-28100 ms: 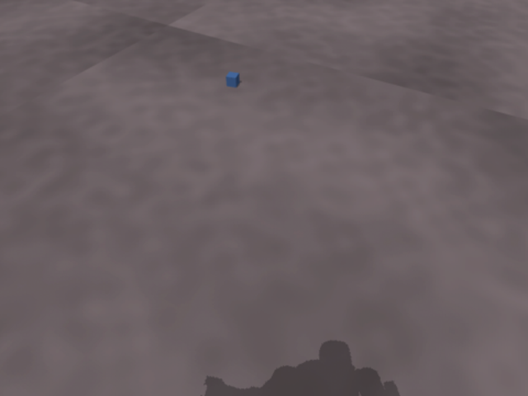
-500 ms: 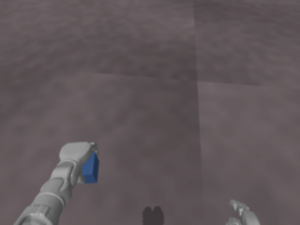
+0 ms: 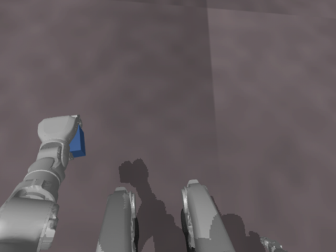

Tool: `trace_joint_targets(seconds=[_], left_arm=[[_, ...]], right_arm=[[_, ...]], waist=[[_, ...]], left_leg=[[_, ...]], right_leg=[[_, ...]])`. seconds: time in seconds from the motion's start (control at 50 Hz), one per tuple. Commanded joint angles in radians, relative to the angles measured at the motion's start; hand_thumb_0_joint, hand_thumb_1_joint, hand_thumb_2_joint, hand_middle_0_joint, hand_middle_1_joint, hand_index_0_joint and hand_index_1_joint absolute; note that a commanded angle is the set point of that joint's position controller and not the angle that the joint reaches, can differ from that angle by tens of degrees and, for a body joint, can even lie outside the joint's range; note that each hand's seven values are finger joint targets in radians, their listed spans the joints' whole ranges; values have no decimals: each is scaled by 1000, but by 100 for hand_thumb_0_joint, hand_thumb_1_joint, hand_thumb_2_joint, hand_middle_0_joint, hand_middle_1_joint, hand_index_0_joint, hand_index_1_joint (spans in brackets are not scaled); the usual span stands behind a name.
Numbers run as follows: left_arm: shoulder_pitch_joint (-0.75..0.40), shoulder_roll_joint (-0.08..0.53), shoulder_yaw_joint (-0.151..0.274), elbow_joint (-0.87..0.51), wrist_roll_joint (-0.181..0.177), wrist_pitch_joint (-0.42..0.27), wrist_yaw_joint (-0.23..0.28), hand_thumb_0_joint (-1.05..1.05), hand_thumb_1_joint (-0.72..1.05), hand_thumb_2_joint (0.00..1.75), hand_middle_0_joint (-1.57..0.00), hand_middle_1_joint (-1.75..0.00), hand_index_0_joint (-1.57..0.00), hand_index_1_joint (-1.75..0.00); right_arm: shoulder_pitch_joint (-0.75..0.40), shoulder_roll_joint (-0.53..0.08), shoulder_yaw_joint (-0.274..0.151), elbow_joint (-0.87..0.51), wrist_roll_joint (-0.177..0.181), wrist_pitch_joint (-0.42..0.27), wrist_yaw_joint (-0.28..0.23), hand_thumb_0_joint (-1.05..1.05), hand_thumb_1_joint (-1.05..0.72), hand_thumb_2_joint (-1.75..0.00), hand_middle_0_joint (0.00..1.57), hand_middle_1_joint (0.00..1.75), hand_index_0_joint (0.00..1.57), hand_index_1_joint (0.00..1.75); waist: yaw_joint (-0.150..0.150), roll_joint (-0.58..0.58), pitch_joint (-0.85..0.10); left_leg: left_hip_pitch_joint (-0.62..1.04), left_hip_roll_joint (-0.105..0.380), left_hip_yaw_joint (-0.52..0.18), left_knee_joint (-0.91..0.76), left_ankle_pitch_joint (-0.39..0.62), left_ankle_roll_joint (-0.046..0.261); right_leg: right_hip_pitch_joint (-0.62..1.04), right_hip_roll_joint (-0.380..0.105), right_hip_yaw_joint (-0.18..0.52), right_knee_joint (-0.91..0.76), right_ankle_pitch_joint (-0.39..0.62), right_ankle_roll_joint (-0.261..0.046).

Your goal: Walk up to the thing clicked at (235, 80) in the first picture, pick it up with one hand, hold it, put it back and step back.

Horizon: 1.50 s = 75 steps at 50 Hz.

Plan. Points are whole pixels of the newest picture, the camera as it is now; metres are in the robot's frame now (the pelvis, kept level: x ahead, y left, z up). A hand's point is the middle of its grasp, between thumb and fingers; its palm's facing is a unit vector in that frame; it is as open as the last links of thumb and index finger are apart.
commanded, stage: crouch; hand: left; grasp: from above
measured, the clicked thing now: (68, 142) +0.41 +0.25 -0.16
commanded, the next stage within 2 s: lower in 1.10 s
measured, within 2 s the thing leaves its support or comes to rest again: neither
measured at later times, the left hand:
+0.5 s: hand (79, 153) +0.42 +0.26 -0.30, palm faces -0.43 -0.03 -0.90, open 10.2 cm
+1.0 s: hand (85, 156) +0.42 +0.26 -0.37, palm faces -0.44 -0.04 -0.90, open 10.2 cm
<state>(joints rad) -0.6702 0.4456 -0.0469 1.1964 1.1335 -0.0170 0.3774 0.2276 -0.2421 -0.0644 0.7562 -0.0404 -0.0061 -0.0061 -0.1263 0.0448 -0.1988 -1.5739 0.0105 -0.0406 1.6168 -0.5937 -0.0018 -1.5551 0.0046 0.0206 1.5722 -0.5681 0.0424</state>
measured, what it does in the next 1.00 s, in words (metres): lowers itself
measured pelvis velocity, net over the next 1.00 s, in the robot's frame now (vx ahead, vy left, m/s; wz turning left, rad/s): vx -0.02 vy -0.01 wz -0.05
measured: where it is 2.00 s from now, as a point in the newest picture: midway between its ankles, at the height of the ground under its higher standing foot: (162, 246)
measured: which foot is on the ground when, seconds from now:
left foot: down 0.00-1.00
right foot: down 0.00-1.00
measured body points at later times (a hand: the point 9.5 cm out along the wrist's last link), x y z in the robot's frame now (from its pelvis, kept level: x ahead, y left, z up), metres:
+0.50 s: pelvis -0.01 -0.01 -0.13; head +0.21 +0.04 +0.25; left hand +0.44 +0.26 -0.25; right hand +0.06 -0.29 -0.25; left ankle +0.06 +0.12 -0.53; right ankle +0.07 -0.14 -0.53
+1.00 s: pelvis -0.02 -0.01 -0.21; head +0.21 +0.04 +0.18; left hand +0.44 +0.26 -0.32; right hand +0.02 -0.28 -0.32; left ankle +0.06 +0.12 -0.53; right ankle +0.07 -0.14 -0.53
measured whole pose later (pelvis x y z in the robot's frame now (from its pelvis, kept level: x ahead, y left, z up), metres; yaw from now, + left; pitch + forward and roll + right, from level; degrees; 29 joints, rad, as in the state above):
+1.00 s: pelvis -0.02 -0.01 -0.21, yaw -3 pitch +35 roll -6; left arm -0.88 0.67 0.11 1.43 1.26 -0.20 0.44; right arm 0.15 -0.26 0.01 0.78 -0.13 -0.07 0.14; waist -0.20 0.00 -0.10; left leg -2.23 -0.02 -0.12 2.30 -0.68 -0.03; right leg -2.19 0.02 -0.02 2.23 -0.66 0.04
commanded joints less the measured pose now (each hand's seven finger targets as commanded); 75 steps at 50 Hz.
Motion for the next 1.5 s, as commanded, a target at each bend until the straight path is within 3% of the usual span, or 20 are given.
trace_joint_targets(seconds=[0.0, 0.02, 0.14, 0.2, 0.26, 0.36, 0.4, 0.46, 0.48, 0.5, 0.54, 0.6, 0.64, 0.68, 0.72, 0.86, 0.98, 1.1, 1.26, 1.48], left_arm=[[-342, 270, 64, -103, -7, -22, 13, 0, 44, 71, -81, -74, -84, -70], [-341, 245, 57, -78, -10, -29, 9, 0, 44, 74, -80, -76, -84, -72], [-391, 316, 97, -118, 23, -92, 14, 0, 56, 74, -87, -78, -92, -73], [-430, 364, 126, -139, 47, -113, 36, 0, 54, 75, -87, -77, -91, -72], [-401, 353, 129, -70, 70, -114, 56, 0, 53, 75, -87, -75, -91, -71], [-481, 417, 166, -115, 77, -119, 83, 0, 50, 76, -86, -73, -89, -70], [-448, 383, 151, -54, 74, -113, 80, 0, 53, 76, -89, -73, -92, -70], [-461, 411, 167, -48, 74, -118, 79, 0, 51, 74, -87, -72, -90, -69], [-412, 361, 141, 22, 68, -114, 72, 0, 51, 74, -87, -71, -90, -68], [-478, 392, 148, -65, 66, -127, 67, 0, 51, 74, -87, -72, -90, -69], [-446, 429, 172, -24, 71, -129, 58, 0, 52, 75, -87, -72, -90, -69], [-416, 427, 165, 19, 77, -140, 44, 0, 54, 75, -90, -73, -93, -70], [-447, 426, 164, 1, 72, -152, 39, 0, 54, 74, -88, -74, -92, -70], [-419, 430, 170, 56, 77, -150, 43, 0, 50, 72, -87, -71, -90, -67], [-486, 469, 188, -8, 87, -167, 51, 0, 51, 73, -86, -72, -90, -68], [-538, 499, 210, 48, 111, -182, 92, 0, 49, 71, -85, -70, -88, -67], [-572, 519, 198, 117, 117, -178, 111, 0, 45, 69, -85, -65, -87, -63], [-561, 521, 192, 150, 107, -171, 98, 0, 47, 76, -89, -67, -89, -66], [-520, 512, 184, 204, 116, -192, 81, 0, 47, 75, -92, -63, -92, -63], [-546, 571, 227, 200, 155, -241, 159, 0, 53, 77, -96, -66, -96, -65]], right_arm=[[91, -197, -61, -87, -7, -46, -12, 0, -89, -89, 20, 30, 20, 30], [99, -199, -55, -79, -10, -52, -8, 0, -89, -89, 20, 30, 20, 30], [130, -204, -42, -57, -25, -69, 20, 0, -89, -89, 20, 30, 20, 30], [130, -215, -37, -47, -33, -74, 34, 0, -89, -89, 20, 30, 20, 30], [135, -223, -33, -45, -41, -77, 52, 0, -89, -90, 20, 30, 20, 30], [132, -223, -31, -27, -54, -81, 67, 0, -90, -90, 20, 30, 20, 30], [132, -227, -29, -32, -58, -85, 77, 0, -90, -90, 20, 30, 20, 30], [136, -229, -30, -24, -64, -83, 86, 0, -90, -90, 20, 30, 20, 30], [127, -233, -32, -28, -65, -85, 91, 0, -90, -90, 20, 30, 20, 30], [131, -231, -33, -16, -68, -82, 93, 0, -90, -90, 20, 30, 20, 30], [138, -236, -34, -17, -70, -79, 99, 0, -90, -90, 20, 30, 20, 30], [126, -233, -30, -21, -73, -73, 109, 0, -90, -90, 20, 30, 20, 30], [126, -244, -33, -21, -75, -72, 115, 0, -90, -90, 20, 30, 20, 30], [110, -242, -28, -28, -74, -69, 117, 0, -90, -90, 20, 30, 20, 30], [125, -251, -28, -16, -77, -67, 120, 0, -90, -90, 20, 30, 20, 30], [117, -262, -17, -7, -84, -70, 126, 0, -90, -90, 20, 30, 20, 30], [100, -260, -2, 2, -92, -79, 125, 0, -90, -90, 20, 30, 20, 30], [111, -266, 6, 10, -94, -82, 128, 0, -90, -90, 20, 30, 20, 30], [111, -271, 26, 9, -99, -80, 133, 0, -91, -90, 20, 30, 20, 30], [95, -287, 42, 17, -124, -85, 147, 0, -91, -90, 20, 30, 20, 30]], waist=[[-23, 30, -535], [-39, 21, -516], [-37, 101, -620], [-34, 164, -635], [-47, 178, -629], [-39, 205, -650], [-59, 187, -630], [-53, 202, -617], [-61, 187, -591], [-66, 198, -616], [-64, 167, -597], [-50, 147, -582], [-68, 165, -577], [-50, 155, -579], [-57, 195, -611], [-71, 205, -568], [-80, 207, -548], [-81, 190, -562], [-99, 164, -480], [-112, 272, -506]], left_leg=[[232, -21, 8, -121, 37, 21], [201, -21, -4, -98, 32, 21], [182, -27, -5, 28, 82, 16], [195, -24, -20, 56, 78, 7], [165, -24, -7, 107, 104, 8], [112, -25, 12, 189, 122, 15], [94, -23, 11, 219, 153, 17], [66, -22, 12, 244, 149, 15], [55, -20, 5, 253, 145, 14], [37, -21, 11, 271, 158, 17], [0, -23, 15, 303, 174, 21], [-55, -27, 26, 328, 129, 27], [-69, -27, 22, 335, 104, 25], [-76, -27, 20, 346, 87, 24], [-61, -26, 15, 361, 111, 20], [-102, -27, 11, 398, 49, 22], [-173, -34, 25, 436, -2, 29], [-191, -33, 22, 471, 35, 31], [-247, -36, 15, 503, 28, 30], [-189, -32, 4, 552, 80, 17]], right_leg=[[182, 18, -68, -107, 45, -76], [130, 13, -74, -79, 42, -75], [14, 8, -89, 45, 81, -79], [-66, 6, -100, 102, 67, -83], [-91, 2, -102, 138, 92, -82], [-128, 10, -103, 198, 117, -81], [-137, 7, -105, 217, 144, -76], [-158, 10, -113, 252, 142, -78], [-179, 10, -117, 263, 137, -77], [-163, 18, -118, 271, 156, -77], [-154, 16, -118, 288, 173, -72], [-158, 24, -118, 301, 140, -70], [-186, 24, -124, 318, 116, -72], [-204, 26, -127, 335, 94, -74], [-221, 26, -132, 363, 117, -76], [-316, 27, -140, 413, 66, -80], [-342, 33, -140, 430, 22, -81], [-332, 34, -147, 462, 58, -78], [-364, 33, -157, 488, 51, -74], [-407, 41, -185, 562, 96, -70]])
